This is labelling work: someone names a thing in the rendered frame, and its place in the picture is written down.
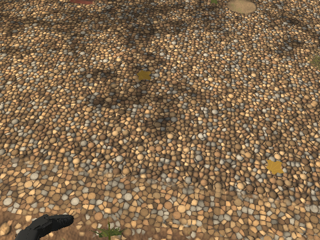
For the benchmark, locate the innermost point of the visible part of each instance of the robot left hand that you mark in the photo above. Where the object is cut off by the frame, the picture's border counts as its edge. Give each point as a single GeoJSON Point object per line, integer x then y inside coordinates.
{"type": "Point", "coordinates": [43, 225]}

